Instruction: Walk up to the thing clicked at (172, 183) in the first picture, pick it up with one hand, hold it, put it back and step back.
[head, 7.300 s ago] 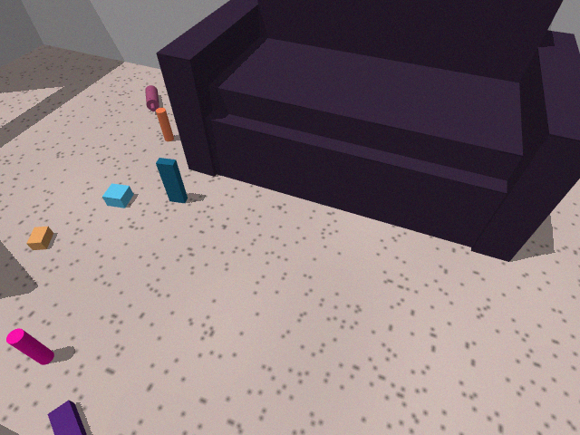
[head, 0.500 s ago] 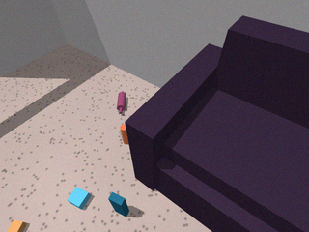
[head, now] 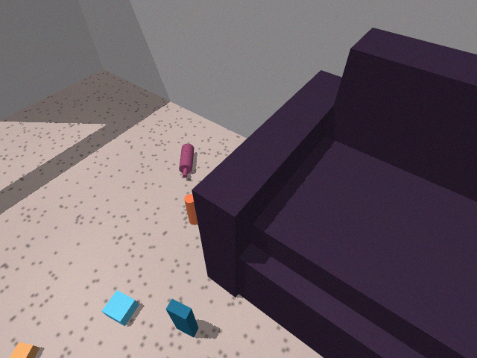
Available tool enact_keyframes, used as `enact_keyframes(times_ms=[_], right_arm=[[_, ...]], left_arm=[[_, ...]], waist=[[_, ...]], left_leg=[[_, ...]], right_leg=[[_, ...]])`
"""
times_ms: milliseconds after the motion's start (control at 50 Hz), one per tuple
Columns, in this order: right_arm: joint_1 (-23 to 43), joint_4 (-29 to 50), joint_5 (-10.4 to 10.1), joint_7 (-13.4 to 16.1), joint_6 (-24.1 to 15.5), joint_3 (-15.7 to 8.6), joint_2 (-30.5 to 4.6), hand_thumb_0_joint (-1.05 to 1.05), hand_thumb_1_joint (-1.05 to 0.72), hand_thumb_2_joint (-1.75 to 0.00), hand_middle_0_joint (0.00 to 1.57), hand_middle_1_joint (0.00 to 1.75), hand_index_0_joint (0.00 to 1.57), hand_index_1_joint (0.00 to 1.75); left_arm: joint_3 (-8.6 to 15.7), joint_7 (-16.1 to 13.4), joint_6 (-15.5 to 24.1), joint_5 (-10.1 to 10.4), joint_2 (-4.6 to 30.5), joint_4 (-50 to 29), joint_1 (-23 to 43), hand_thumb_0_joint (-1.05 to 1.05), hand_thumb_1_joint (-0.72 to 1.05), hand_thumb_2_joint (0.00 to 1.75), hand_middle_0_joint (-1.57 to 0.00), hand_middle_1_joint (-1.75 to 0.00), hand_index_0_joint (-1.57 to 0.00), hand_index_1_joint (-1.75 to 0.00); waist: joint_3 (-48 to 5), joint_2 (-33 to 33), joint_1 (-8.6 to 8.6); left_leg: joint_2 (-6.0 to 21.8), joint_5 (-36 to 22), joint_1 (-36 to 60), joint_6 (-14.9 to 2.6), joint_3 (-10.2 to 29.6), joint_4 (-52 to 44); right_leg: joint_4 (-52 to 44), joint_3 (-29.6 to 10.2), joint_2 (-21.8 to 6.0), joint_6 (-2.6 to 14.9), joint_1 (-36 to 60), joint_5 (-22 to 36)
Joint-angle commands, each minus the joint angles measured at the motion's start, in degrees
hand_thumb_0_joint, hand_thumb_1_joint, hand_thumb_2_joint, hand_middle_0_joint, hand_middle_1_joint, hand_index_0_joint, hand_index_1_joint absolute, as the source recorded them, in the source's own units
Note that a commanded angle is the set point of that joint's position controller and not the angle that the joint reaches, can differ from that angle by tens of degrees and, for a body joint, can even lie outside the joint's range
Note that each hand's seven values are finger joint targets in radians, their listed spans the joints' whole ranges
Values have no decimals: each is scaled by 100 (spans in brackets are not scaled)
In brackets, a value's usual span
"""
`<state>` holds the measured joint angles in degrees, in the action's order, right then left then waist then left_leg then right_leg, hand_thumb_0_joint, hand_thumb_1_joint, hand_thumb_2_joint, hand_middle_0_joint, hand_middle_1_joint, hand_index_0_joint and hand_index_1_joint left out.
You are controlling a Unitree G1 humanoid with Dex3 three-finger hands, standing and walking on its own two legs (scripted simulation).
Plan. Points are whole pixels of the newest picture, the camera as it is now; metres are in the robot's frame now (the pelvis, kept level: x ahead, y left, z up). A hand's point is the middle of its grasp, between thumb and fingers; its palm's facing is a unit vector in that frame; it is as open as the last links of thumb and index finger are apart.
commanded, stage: stand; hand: left
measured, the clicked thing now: (183, 319) +0.37 +0.20 -0.66
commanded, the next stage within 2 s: go down in 0.10 s
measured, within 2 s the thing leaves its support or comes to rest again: neither
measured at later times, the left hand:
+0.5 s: hand out of the picture +0.15 +0.26 -0.16, palm faces +0.04 -0.94 -0.34, open 12.5 cm
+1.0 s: hand out of the picture +0.13 +0.28 -0.19, palm faces +0.06 -0.94 -0.33, open 17.1 cm
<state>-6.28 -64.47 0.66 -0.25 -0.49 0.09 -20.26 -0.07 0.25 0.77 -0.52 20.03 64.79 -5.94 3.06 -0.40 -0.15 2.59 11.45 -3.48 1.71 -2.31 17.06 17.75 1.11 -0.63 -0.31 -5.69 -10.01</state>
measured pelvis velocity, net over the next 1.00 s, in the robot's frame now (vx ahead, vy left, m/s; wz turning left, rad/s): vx -0.01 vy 0.02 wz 0.03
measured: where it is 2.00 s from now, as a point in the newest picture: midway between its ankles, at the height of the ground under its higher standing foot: outside the picture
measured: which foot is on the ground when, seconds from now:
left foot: down 0.00-1.00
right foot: down 0.00-1.00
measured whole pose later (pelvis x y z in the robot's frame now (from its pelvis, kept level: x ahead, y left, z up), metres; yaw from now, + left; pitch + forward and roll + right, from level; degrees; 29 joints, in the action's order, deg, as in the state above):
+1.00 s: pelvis -0.01 +0.02 -0.07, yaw +2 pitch +13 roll -2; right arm -12.8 -32.9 -0.8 4.2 -8.1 -0.5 -13.9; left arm 10.2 3.0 -16.3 -2.2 18.8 22.8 -16.1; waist -6.2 -0.7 -2.0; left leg 2.3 29.7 -42.3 0.1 0.9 58.5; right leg 54.6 2.8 -1.9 -1.8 -41.5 -26.4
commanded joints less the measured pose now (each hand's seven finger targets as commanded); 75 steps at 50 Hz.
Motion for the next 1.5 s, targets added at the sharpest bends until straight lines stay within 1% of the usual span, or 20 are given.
enact_keyframes(times_ms=[0,180,200,220,240,280,320,360,460,540,600,700,880,900,1120,1260,1320,1400,1460,1480], right_arm=[[189,314,-6,78,-116,-244,-1175,0,-90,-90,20,30,20,30],[202,304,-7,67,-94,-252,-1189,0,-94,-91,21,30,21,30],[33,1892,-386,179,-369,-4,-196,0,-96,-91,20,30,20,30],[-283,1565,-413,237,-363,-27,-366,0,-92,-91,20,30,20,30],[-459,1595,-413,289,-300,-177,-602,0,-93,-91,20,30,20,30],[-557,1855,-337,292,-313,-281,-556,0,-93,-91,20,30,20,30],[-827,2005,-200,280,-363,-429,-495,0,-90,-90,20,30,20,30],[-858,2337,-183,236,-395,-481,-463,0,-89,-90,20,30,20,30],[-668,2889,-249,243,-453,-501,-389,0,-83,-88,20,30,20,30],[-618,3137,-242,256,-552,-442,-325,0,-79,-87,20,30,20,30],[-681,3263,-217,283,-679,-477,-302,0,-77,-87,20,30,20,30],[-749,3464,-198,343,-836,-502,-300,0,-79,-87,20,30,20,30],[-770,3652,-173,482,-976,-450,-261,0,-80,-87,20,30,20,30],[-671,3881,-175,501,-1002,-449,-244,0,-80,-87,20,30,20,30],[-687,4133,-132,640,-1124,-392,-152,0,-80,-88,20,30,20,30],[-701,4178,-117,685,-1194,-397,-133,0,-84,-89,20,30,20,30],[-673,4139,-102,691,-1265,-385,-164,0,-85,-89,20,30,20,30],[-709,3899,-95,636,-1402,-390,-246,0,-88,-90,20,30,20,30],[-696,3855,-93,572,-1565,-426,-326,0,-90,-90,20,30,20,30],[-671,3833,-104,566,-1604,-401,-352,0,-90,-90,20,30,20,30]], left_arm=[[236,-81,99,10,1274,-357,211,0,90,90,-20,-30,-20,-30],[214,-85,101,-5,1242,-360,147,0,82,82,-28,-22,-25,-22],[248,-161,598,281,211,-2371,2158,0,74,74,-20,-14,-17,-14],[366,-190,504,244,567,-1813,2541,0,66,66,-12,-6,-9,-6],[806,-205,307,79,1261,-925,1400,0,58,58,-4,-4,-2,-2],[1016,-56,232,-134,1522,-768,1795,0,42,42,-1,-3,-2,-1],[1204,51,159,-401,1389,-370,930,0,26,26,-2,-4,-3,-3],[1353,97,62,-443,1298,-730,485,0,15,15,-3,-4,-4,-2],[1366,103,-500,-421,1132,-1646,316,0,-14,10,-5,-5,-6,-4],[1287,131,-776,-333,975,-2153,383,0,-37,6,-6,-5,-7,-4],[1311,161,-804,-301,937,-2749,331,0,-46,4,-7,-5,-7,-5],[1406,200,-930,-292,1038,-3813,-61,0,-52,5,-7,-7,-7,-7],[1425,211,-1513,-218,920,-4512,-1063,0,-51,6,-7,-6,-7,-5],[1474,188,-1519,-197,1038,-5300,-766,0,-50,6,-7,-5,-7,-5],[1618,213,-1826,-65,944,-5634,-1510,0,-46,11,-5,-5,-5,-5],[1849,311,-1682,17,1074,-5805,-1631,0,-45,11,-5,-4,-4,-5],[1992,351,-1461,42,1217,-5545,-997,0,-44,11,-4,-4,-4,-5],[2322,666,-794,221,1518,-4709,-84,0,-44,10,-4,-5,-4,-5],[2365,1154,-65,377,1662,-4401,797,0,-47,7,-4,-4,-5,-4],[2634,1292,162,439,2005,-4276,862,0,-51,7,-5,-7,-6,-6]], waist=[[-497,-3,6],[-477,45,11],[46,-94,-651],[-250,142,-446],[-133,181,-239],[-616,330,-187],[-1272,229,-12],[-1648,-122,174],[-1525,-91,38],[-1182,-10,-93],[-1476,-81,-87],[-2012,-411,-100],[-1893,-343,-226],[-2097,-528,-159],[-2187,-370,-202],[-2333,-454,-179],[-2081,-371,-311],[-1908,-322,-337],[-2402,-470,-372],[-2600,-579,-265]], left_leg=[[597,-1123,18,-201,457,-248],[602,-944,9,-229,463,-218],[-300,-149,-935,-252,-168,258],[-300,-99,-924,-283,-133,323],[-274,-52,-1050,-254,-140,374],[-298,-148,-1383,-283,-73,827],[-354,-429,-1574,-257,-45,1184],[-406,-637,-1674,-204,-30,1371],[-307,-644,-1767,-170,95,1451],[-277,21,-2246,-185,79,1770],[-250,20,-2385,-170,127,2111],[-179,-410,-2477,-114,232,2605],[-114,-411,-3062,-106,394,3119],[-104,-506,-3021,-103,411,3184],[-141,-266,-3615,-148,447,3703],[-155,-147,-3883,-161,458,3927],[-143,218,-4225,-191,469,4118],[-157,979,-5011,-239,433,4606],[-192,1439,-5409,-268,392,5051],[-205,1445,-5523,-266,399,5189]], right_leg=[[-163,-524,-730,170,95,1222],[-225,-503,-713,148,8,1066],[77,-55,-22,38,-1117,418],[101,5,-33,13,-801,233],[163,63,22,57,-807,33],[537,72,4,72,-946,93],[962,31,-54,75,-835,460],[1239,29,-32,120,-779,580],[1319,139,72,145,-1170,414],[1568,123,76,118,-1788,-249],[1932,154,74,117,-2028,-275],[2543,187,65,121,-2315,76],[3102,264,98,112,-2927,-85],[3156,248,69,121,-2938,-11],[3558,276,83,109,-3315,-177],[3790,255,75,131,-3519,-287],[3918,246,70,113,-3872,-539],[4376,154,24,117,-4643,-1150],[4870,32,-5,132,-5175,-1479],[5019,1,-31,136,-5273,-1491]])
